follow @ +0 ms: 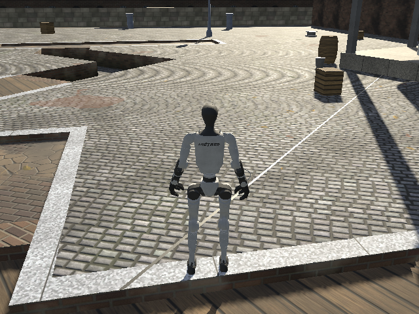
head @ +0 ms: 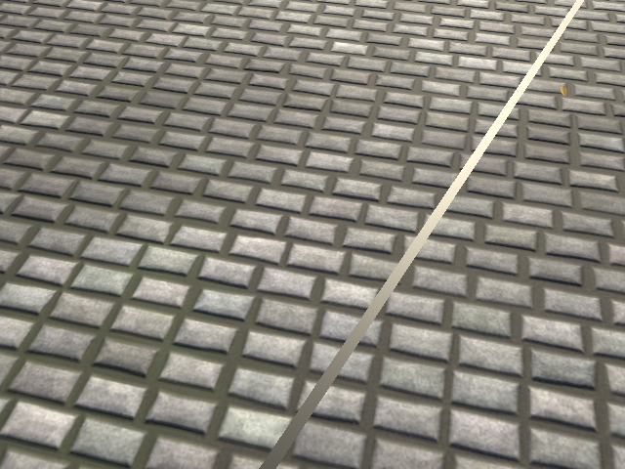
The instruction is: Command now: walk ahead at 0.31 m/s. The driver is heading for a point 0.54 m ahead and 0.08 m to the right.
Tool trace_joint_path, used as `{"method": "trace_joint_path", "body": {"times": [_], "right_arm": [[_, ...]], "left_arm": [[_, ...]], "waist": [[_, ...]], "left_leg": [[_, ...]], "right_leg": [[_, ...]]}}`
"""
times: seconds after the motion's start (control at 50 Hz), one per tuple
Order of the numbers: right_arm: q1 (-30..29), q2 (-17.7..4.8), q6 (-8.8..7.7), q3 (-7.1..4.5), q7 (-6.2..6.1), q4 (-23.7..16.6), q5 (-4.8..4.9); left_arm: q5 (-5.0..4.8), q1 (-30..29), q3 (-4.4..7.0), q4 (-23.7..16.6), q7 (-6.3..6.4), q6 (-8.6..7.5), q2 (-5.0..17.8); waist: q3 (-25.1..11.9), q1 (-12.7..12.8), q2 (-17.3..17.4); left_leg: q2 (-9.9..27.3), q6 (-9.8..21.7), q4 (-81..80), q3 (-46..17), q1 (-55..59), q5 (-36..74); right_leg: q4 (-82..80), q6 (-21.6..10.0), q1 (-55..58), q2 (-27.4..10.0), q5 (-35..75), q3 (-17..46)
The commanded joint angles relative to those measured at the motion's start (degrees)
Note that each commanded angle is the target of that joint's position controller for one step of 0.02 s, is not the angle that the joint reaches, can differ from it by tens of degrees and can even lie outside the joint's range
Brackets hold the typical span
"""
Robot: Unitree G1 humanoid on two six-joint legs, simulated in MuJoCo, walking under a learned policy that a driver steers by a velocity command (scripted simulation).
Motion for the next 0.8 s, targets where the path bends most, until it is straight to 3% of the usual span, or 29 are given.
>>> {"method": "trace_joint_path", "body": {"times": [0.02, 0.04, 0.06, 0.08, 0.1, 0.12, 0.14, 0.18, 0.22, 0.24, 0.26, 0.3, 0.34, 0.36, 0.38, 0.4, 0.42, 0.44, 0.46, 0.48, 0.5, 0.52, 0.54, 0.56, 0.6, 0.64, 0.68, 0.74, 0.8], "right_arm": [[-6.34, -6.56, -0.33, -1.14, -0.39, -5.27, -0.93], [-7.34, -4.64, -0.36, -0.67, 0.07, -5.81, -2.31], [-10.92, -1.75, -0.77, 0.09, 1.03, -8.27, -3.53], [-13.4, -1.01, -2.4, 0.27, 1.8, -8.82, -2.92], [-13.64, -1.85, -3.6, -0.15, 1.57, -8.34, -1.65], [-13.66, -3.48, -4.21, -0.54, 1.52, -7.97, -2.03], [-13.73, -3.15, -3.99, -0.58, 1.67, -8.29, -2.98], [-14.66, -0.4, -2.77, 0.19, 2.29, -8.7, -3.46], [-17.53, 1.04, -2.14, 0.68, 3.04, -9.35, -2.47], [-19.19, 2.0, -1.84, 1.23, 3.42, -9.46, -1.78], [-21.51, 2.77, -1.59, 1.66, 3.75, -9.71, -1.46], [-22.85, 1.89, -1.04, 1.98, 4.39, -9.69, -0.63], [-21.29, -1.06, -1.32, 1.27, 3.79, -8.97, -0.53], [-20.06, -2.82, -1.57, 0.6, 3.28, -8.66, -0.29], [-16.28, -4.91, -1.93, -0.26, 2.65, -7.87, 0.29], [-6.54, -7.37, -2.23, -1.34, 1.64, -5.43, 0.15], [8.34, -8.93, -1.66, -1.18, 0.95, -2.43, -0.41], [22.0, -7.6, -1.24, -1.2, 0.46, 2.8, -2.81], [18.55, -8.77, -2.7, -1.91, 0.05, 4.91, -3.14], [8.68, -6.12, -3.31, -1.0, 0.14, 3.64, -1.95], [3.16, 0.51, -3.25, 1.07, 0.17, 2.9, -1.23], [-0.71, 4.39, -3.26, 2.34, 0.15, 2.3, -0.66], [-5.41, -1.11, -3.96, 0.15, 0.67, 0.81, 2.48], [-7.05, -1.42, -4.55, 0.09, 0.82, 1.84, 2.83], [-6.33, -1.4, -4.96, -0.09, 0.52, 3.19, 1.73], [-5.85, -2.6, -4.75, -0.35, -0.34, 3.97, 1.09], [-5.4, -4.16, -4.68, -0.53, -1.12, 3.94, 1.13], [0.84, -7.1, -3.75, -0.83, -1.85, 6.04, 2.33], [2.3, -9.17, -1.72, -1.45, -1.8, 7.04, 2.73]], "left_arm": [[0.32, 2.48, 0.7, -3.07, -0.29, -2.51, 2.36], [0.75, 7.32, 0.84, -1.64, -0.16, -3.11, 3.21], [0.72, 15.88, 1.28, -0.2, 0.53, -3.58, 6.58], [1.44, 21.06, 0.83, -0.08, 0.83, -4.18, 7.75], [2.05, 17.85, 0.22, 0.69, 0.63, -4.14, 6.42], [2.79, 14.66, -1.04, 0.72, 0.27, -3.44, 3.4], [2.5, 11.29, -2.47, 0.69, 0.04, -2.94, 0.84], [1.4, 6.13, -4.27, -0.68, 0.53, -2.16, -2.38], [0.81, 5.55, -4.39, -0.36, 0.96, -2.14, -1.07], [0.6, 4.76, -4.13, -0.52, 0.51, -2.07, 0.27], [0.12, 5.67, -3.53, 0.38, -0.39, -1.93, 3.11], [-0.12, 9.4, -2.47, 2.58, -1.95, -1.74, 7.05], [-0.12, 8.87, -1.93, 3.25, -2.65, -1.31, 7.91], [0.02, 9.04, -1.83, 3.59, -2.63, -1.15, 8.06], [1.09, 10.37, -2.03, 4.05, -2.54, -1.35, 7.04], [2.11, 11.2, -2.64, 3.95, -2.47, -1.62, 4.61], [3.84, 21.35, -5.28, 2.95, -2.88, -2.35, -3.64], [1.33, 11.52, -4.29, 2.11, -4.24, -2.46, -1.15], [-0.46, 1.45, -2.99, 0.25, -4.36, -2.81, 0.06], [-0.44, -1.12, -2.33, 0.47, -3.2, -3.19, 1.32], [1.45, 0.25, -2.19, 0.86, -2.48, -2.54, 1.19], [2.45, -0.33, -3.04, 0.3, -2.57, -1.7, -1.47], [-8.0, 1.86, -1.24, -0.93, -0.81, -1.07, 2.28], [-8.43, 2.36, -1.39, -0.42, 0.19, -0.28, 2.17], [-6.37, 0.85, -1.46, -1.17, 1.13, 1.26, 0.79], [-4.42, -2.69, -1.55, -3.26, 0.8, 1.82, 0.39], [-3.78, -6.47, -1.86, -4.49, -0.19, 1.75, -0.1], [-3.32, -14.24, -2.42, -7.33, -1.33, 1.35, -1.22], [-2.67, -14.06, -1.5, -8.44, -1.93, 1.24, 1.53]], "waist": [[5.61, 3.3, 3.14], [4.57, 5.15, -1.55], [1.29, 8.79, -10.73], [3.07, 11.21, -10.49], [6.59, 8.78, -6.15], [6.12, 7.05, -3.71], [5.14, 4.62, -3.84], [3.5, 1.86, -3.14], [3.01, 1.98, -3.68], [3.09, 2.23, -2.73], [3.65, 2.63, -3.78], [5.41, 3.0, -4.76], [5.34, 0.99, -4.63], [3.48, -0.26, -5.1], [-0.4, -2.0, -4.92], [-7.31, -5.22, -1.43], [-25.99, -5.69, 11.29], [-21.19, -12.57, 10.53], [-3.53, -12.36, 7.73], [2.98, -7.68, 6.09], [-0.53, -3.5, 3.22], [-1.26, -0.98, 1.91], [-0.15, 1.09, 2.2], [-0.41, 2.56, 2.51], [2.83, 3.02, 0.91], [4.4, 2.97, 1.47], [4.29, 1.64, 0.71], [4.28, -2.04, 0.38], [2.02, -1.38, 2.87]], "left_leg": [[7.87, 10.15, -8.16, -8.19, -9.5, -14.42], [3.36, 7.58, 3.31, -3.7, -14.29, -9.46], [-3.99, 2.34, 21.58, 0.17, -28.16, -8.55], [-4.42, 2.04, 37.52, -6.11, -42.78, -16.35], [-2.6, 2.91, 49.47, -8.67, -49.06, -13.61], [-1.42, 3.66, 55.41, -7.06, -49.6, -10.42], [0.16, 4.25, 56.76, -5.18, -48.63, -8.1], [2.94, 3.65, 51.94, -2.72, -43.42, -2.07], [3.71, 1.03, 39.16, 0.83, -38.27, 3.99], [2.92, -0.64, 29.16, 3.16, -30.77, 5.89], [1.58, -1.93, 22.18, 5.12, -22.79, 4.96], [0.95, -2.09, 16.75, 4.3, -22.1, 7.45], [-0.84, 0.73, 8.14, 4.69, -21.59, 15.76], [-2.74, 2.62, 5.66, 6.31, -16.18, 18.92], [-3.82, 5.19, 7.73, 6.54, -5.87, 21.28], [-1.68, 8.61, 11.26, 3.75, 8.78, 22.96], [13.85, 22.49, 8.99, -19.67, 40.03, 23.24], [19.88, 23.45, -4.56, -38.46, 39.62, 11.45], [17.64, 15.02, -8.36, -33.26, 23.95, -6.75], [17.24, 12.69, -9.63, -26.27, 9.16, -8.04], [16.78, 12.35, -11.43, -20.54, 2.73, -0.96], [16.9, 12.57, -13.23, -17.45, -2.49, 5.72], [14.1, 9.97, -16.25, -14.16, -1.73, 8.61], [13.64, 8.78, -16.84, -10.48, -2.47, 11.18], [12.98, 8.0, -18.0, -3.66, -6.36, 17.51], [10.83, 7.71, -18.64, 2.07, -8.85, 20.71], [7.69, 6.3, -18.07, 7.41, -11.0, 24.43], [9.25, 5.98, -16.05, 7.48, -4.16, 33.28], [11.8, 4.15, -7.86, 7.06, 7.79, 47.27]], "right_leg": [[-4.44, -2.55, 7.58, -0.39, -1.92, -1.37], [-6.36, -5.86, 12.92, -4.93, -3.61, 6.92], [-12.35, -14.24, 25.14, -15.19, -0.26, 27.66], [-16.76, -17.67, 31.22, -23.01, 0.39, 37.88], [-16.04, -15.71, 28.35, -24.11, 0.99, 33.96], [-15.97, -13.77, 24.78, -21.96, 2.26, 28.04], [-17.09, -12.7, 20.94, -20.59, 5.33, 23.27], [-20.49, -9.23, 14.18, -16.12, 6.57, 15.66], [-22.69, -6.89, 9.69, -11.67, 8.82, 9.27], [-23.0, -5.85, 4.76, -9.03, 11.71, 4.94], [-23.18, -5.42, -1.11, -7.72, 15.13, 2.29], [-20.71, -6.94, 1.15, -13.05, 21.36, 5.6], [-16.88, -7.82, 7.31, -16.09, 30.57, 7.15], [-13.25, -7.22, 8.02, -15.21, 39.53, 5.82], [-6.72, -4.49, 5.5, -12.45, 46.79, 2.7], [5.7, -0.39, -0.4, -7.67, 42.54, -0.77], [25.72, 4.35, -18.79, 0.93, 14.12, -0.17], [46.13, 4.32, -30.85, 7.04, -13.85, 4.11], [56.95, 0.03, -41.53, 2.05, -6.9, 10.06], [57.93, -2.03, -41.14, -2.1, -1.36, 8.44], [54.92, -3.71, -35.0, -4.8, 2.22, 8.55], [54.17, -3.58, -30.7, -6.41, 4.03, 8.76], [52.3, -0.59, -29.93, -6.37, 4.43, 9.08], [49.65, 0.76, -29.99, -7.42, 4.28, 9.94], [45.32, 3.18, -31.41, -7.94, 5.72, 9.63], [37.83, 4.32, -31.9, -7.59, 12.71, 7.92], [24.5, 4.02, -25.9, -6.62, 22.05, 4.24], [11.66, 3.45, -22.14, -4.17, 25.56, 0.91], [5.99, 1.02, -21.87, -1.54, 20.54, 0.19]]}}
